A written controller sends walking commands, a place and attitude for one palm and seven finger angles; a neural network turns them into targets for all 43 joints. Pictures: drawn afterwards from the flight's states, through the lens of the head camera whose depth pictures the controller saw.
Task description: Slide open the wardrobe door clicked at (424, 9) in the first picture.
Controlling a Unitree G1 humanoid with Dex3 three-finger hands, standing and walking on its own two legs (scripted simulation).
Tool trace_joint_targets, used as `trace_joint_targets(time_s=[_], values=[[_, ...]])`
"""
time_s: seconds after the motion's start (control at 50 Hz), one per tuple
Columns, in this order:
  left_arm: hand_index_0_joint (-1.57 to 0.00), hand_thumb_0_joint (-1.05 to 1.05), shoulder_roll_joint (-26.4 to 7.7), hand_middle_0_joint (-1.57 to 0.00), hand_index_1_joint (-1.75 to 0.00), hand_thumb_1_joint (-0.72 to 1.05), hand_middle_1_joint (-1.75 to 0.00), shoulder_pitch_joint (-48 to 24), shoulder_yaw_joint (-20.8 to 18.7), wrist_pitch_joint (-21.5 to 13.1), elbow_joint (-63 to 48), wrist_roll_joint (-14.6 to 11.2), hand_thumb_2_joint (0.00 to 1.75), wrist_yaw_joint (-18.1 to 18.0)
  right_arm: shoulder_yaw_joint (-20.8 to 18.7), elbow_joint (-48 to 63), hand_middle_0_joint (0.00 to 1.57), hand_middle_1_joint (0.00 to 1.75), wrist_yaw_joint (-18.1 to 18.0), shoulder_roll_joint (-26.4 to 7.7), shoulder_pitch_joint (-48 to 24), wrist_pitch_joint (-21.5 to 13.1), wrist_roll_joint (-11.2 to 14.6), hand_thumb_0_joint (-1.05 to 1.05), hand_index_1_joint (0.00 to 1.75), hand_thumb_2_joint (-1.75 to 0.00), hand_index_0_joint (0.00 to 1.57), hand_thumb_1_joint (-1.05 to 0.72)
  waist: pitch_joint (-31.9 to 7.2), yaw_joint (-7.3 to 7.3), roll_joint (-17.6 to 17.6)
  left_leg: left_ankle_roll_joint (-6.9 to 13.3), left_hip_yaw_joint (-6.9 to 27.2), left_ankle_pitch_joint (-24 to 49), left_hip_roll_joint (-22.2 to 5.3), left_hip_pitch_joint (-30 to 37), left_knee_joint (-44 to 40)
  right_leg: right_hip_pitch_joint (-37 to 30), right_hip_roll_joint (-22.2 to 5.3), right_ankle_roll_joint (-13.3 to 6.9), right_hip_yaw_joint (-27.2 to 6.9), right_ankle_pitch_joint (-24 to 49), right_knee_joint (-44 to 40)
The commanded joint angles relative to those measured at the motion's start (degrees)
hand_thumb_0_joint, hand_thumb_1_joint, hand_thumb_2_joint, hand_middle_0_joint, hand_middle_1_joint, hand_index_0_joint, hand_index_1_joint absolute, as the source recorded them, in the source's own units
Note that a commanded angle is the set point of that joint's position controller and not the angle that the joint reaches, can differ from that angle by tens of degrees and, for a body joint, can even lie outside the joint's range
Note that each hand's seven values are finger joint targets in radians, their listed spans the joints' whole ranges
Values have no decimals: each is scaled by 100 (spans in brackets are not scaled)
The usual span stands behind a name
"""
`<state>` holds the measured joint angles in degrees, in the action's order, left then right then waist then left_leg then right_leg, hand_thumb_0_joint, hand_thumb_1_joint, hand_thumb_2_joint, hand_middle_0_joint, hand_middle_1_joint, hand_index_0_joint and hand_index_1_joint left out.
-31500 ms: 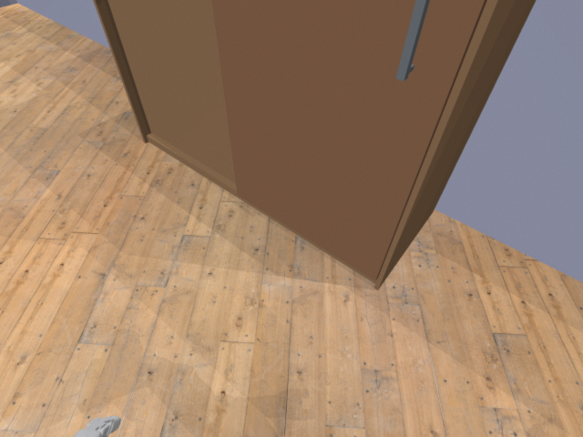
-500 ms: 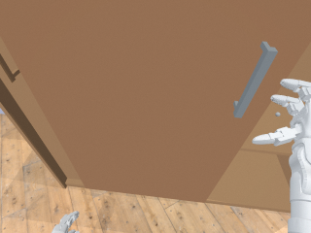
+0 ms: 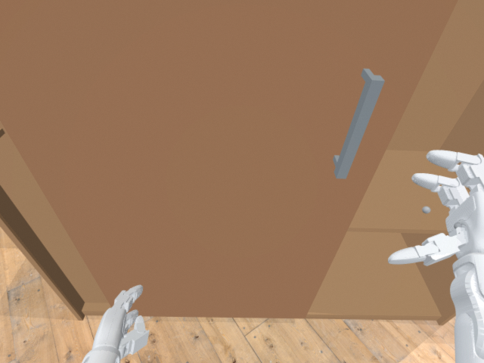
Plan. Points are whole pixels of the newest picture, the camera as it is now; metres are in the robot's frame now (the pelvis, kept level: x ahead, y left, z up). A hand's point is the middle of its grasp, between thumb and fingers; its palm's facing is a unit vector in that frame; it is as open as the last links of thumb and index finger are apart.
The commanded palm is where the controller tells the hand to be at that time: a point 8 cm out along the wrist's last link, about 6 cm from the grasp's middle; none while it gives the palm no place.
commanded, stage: draw the hand back to the body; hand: right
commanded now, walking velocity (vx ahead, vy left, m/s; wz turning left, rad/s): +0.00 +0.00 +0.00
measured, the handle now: (352, 127) +0.46 -0.19 +0.20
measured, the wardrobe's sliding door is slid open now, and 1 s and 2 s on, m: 0.58 0.58 0.58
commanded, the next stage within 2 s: step back with the hand held close in 1.56 s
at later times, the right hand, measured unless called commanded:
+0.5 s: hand (439, 250) +0.21 -0.23 +0.18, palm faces +0.12 +0.99 -0.05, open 14.6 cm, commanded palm +0.18 -0.28 +0.18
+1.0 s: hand (467, 263) +0.20 -0.27 +0.17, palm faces +0.45 +0.84 -0.31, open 10.6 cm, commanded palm +0.15 -0.31 +0.18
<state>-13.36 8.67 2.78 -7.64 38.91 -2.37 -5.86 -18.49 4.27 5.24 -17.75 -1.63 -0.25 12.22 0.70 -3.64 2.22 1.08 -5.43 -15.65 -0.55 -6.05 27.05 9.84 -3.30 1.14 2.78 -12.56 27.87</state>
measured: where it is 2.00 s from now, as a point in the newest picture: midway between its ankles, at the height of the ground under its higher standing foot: outside the picture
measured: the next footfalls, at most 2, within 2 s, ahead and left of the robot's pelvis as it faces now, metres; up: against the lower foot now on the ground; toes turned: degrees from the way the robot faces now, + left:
none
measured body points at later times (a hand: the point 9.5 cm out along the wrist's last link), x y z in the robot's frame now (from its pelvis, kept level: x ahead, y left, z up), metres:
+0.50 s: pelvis -0.02 +0.00 +0.00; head -0.08 +0.02 +0.45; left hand +0.19 +0.23 -0.05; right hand +0.20 -0.28 +0.19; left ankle +0.00 +0.10 -0.74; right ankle +0.03 -0.13 -0.74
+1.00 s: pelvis +0.00 -0.02 +0.01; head -0.04 +0.00 +0.46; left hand +0.17 +0.21 -0.08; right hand +0.17 -0.31 +0.19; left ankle +0.00 +0.10 -0.74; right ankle +0.03 -0.13 -0.74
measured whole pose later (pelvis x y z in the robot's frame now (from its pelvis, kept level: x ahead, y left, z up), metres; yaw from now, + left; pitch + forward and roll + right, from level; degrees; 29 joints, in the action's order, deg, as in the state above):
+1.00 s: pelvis +0.00 -0.02 +0.01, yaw +1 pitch -8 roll +1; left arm -12.8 11.2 0.8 -9.4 41.3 0.7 -4.5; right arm -17.8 18.8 -7.3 -18.3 22.0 -6.3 4.9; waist 3.5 -3.1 3.5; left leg -0.1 -3.7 -11.4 -0.8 0.5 19.4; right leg 3.4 -2.4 0.0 4.2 -9.8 21.7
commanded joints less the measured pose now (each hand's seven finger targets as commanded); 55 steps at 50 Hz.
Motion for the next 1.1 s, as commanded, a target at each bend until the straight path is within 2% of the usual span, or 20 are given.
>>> trace_joint_targets(time_s=[0.0,0.06,0.08,0.16,0.2,0.22,0.28,0.36,0.4,0.46,0.48,0.5,0.52,0.54,0.56,0.6,0.68,0.78,0.9,1.08], values=[[-20,0,-785,-20,-30,90,-30,-899,-198,-365,-855,-188,90,-218,-88,1221,25,115,603,-1337,-2285,493,514,0,115,-20,25,55,-832,167,257,-58,414,597,56,-156,-781,-635,263,-284,-142,318,-553],[-20,0,-801,-20,-30,90,-30,-1053,-106,-437,-973,-189,90,-306,-238,1290,25,115,991,-1584,-2275,1219,646,0,115,-20,25,55,-907,79,224,-47,377,728,65,-1,-831,-736,298,-310,-232,521,-656],[-20,0,-827,-20,-30,90,-30,-1055,-110,-445,-989,-188,90,-299,-522,1259,25,115,1071,-1787,-2101,1361,726,0,115,-20,25,55,-992,16,118,-39,365,878,81,119,-821,-775,297,-314,-242,676,-643],[-20,0,-772,-20,-30,90,-30,-997,-104,-476,-1108,-166,90,-127,-900,1287,25,115,1015,-1587,-1136,1386,989,0,115,-20,25,55,-871,-96,-336,-88,325,1202,60,160,-763,-588,279,-263,-232,889,-622],[-20,0,-777,-20,-30,90,-30,-979,-129,-468,-1134,-181,90,-63,-930,1397,25,115,938,-1555,-1087,1345,978,0,115,-20,25,55,-860,-81,-269,-87,357,1221,34,144,-737,-569,255,-250,-193,914,-615],[-20,0,-759,-20,-30,90,-30,-969,-140,-468,-1176,-188,90,-35,-914,1413,25,115,921,-1467,-700,1353,961,0,115,-20,25,55,-761,-97,-289,-99,341,1203,58,94,-738,-556,249,-252,-157,899,-609],[-20,0,-755,-20,-30,90,-30,-986,-137,-486,-1207,-214,90,-12,-592,1812,25,115,895,-1261,-709,1349,857,0,115,-20,25,55,-543,-18,-23,-87,347,852,99,-118,-796,-585,239,-241,-124,709,-623],[-20,0,-765,-20,-30,90,-30,-956,-122,-608,-1188,-183,90,-77,-550,2309,25,115,846,-1352,-901,1192,798,0,115,-20,25,55,-430,26,236,-67,342,390,132,-254,-912,-652,262,-242,-190,445,-718],[-20,0,-790,-20,-30,90,-30,-947,-128,-671,-1121,-173,90,-121,-727,2315,25,111,805,-1552,-986,1117,793,0,111,-24,25,48,-381,30,115,-69,370,86,128,-304,-1000,-635,262,-250,-218,253,-749],[-20,0,-759,-20,-30,90,-30,-960,-95,-721,-1067,-172,90,-154,-624,2169,24,104,850,-1402,-810,1054,807,0,104,-29,24,37,-210,37,221,-60,362,-150,130,-342,-1071,-603,281,-237,-227,60,-803],[-20,0,-633,-20,-30,90,-30,-888,-210,-800,-1096,103,90,-53,-945,2810,24,102,-220,-1898,-634,379,-41,0,102,-31,24,33,279,-67,346,-52,530,-472,41,-551,-1450,-390,310,-154,-117,-255,-705],[-20,0,-588,-20,-30,90,-30,-869,-168,-826,-903,190,90,-27,-484,2227,24,100,-586,-1140,24,129,-158,0,100,-32,24,30,524,64,109,-36,417,-698,-1,-646,-1505,-301,317,-140,-75,-473,-768],[-20,0,-590,-20,-30,90,-30,-770,-215,-776,-876,198,90,15,-346,2116,24,98,-797,-989,450,-49,-298,0,98,-34,24,26,563,68,-165,-55,421,-837,-14,-648,-1560,-316,284,-154,-56,-585,-801],[-20,0,-620,-20,-30,90,-30,-750,-253,-744,-863,205,90,45,-344,2219,24,96,-922,-1026,549,-231,-370,0,96,-36,24,22,373,70,-236,-57,433,-891,-6,-529,-1542,-386,276,-171,-43,-636,-853],[-20,0,-627,-20,-30,90,-30,-775,-285,-735,-881,219,90,56,-306,2457,24,94,-1018,-1073,475,-394,-446,0,94,-37,24,19,112,53,14,-48,460,-804,-15,-381,-1499,-494,286,-190,-14,-597,-872],[-20,0,-644,-20,-30,90,-30,-749,-329,-735,-811,254,90,58,-401,2552,24,89,-1184,-1217,408,-640,-560,0,89,-41,24,12,-147,51,108,-36,447,-588,21,-202,-1443,-634,267,-204,-14,-488,-933],[-20,0,-629,-20,-30,90,-30,-744,-344,-706,-737,272,90,30,-226,2472,23,81,-1324,-1074,517,-877,-706,0,81,-48,23,-3,-66,65,158,-27,406,-368,83,-97,-1434,-744,263,-216,-35,-347,-1053],[-20,0,-633,-20,-30,90,-30,-764,-389,-654,-692,311,90,33,-455,2602,22,70,-1385,-1210,968,-1016,-749,0,70,-57,22,-21,-198,-21,93,-2,348,53,107,181,-1320,-763,251,-200,-101,33,-1075],[-20,0,-602,-20,-30,90,-30,-721,-418,-557,-727,307,90,85,-504,2648,22,58,-1350,-1089,1702,-1010,-730,0,58,-67,22,-43,-95,-45,178,4,315,573,124,280,-1190,-718,193,-167,-106,534,-1066],[-20,0,-627,-20,-30,90,-30,-644,-458,-441,-813,307,90,101,-681,2894,21,38,-1336,-1167,2076,-932,-716,0,38,-83,21,-75,-50,-40,156,10,298,817,146,298,-1154,-699,178,-157,-113,806,-1011]])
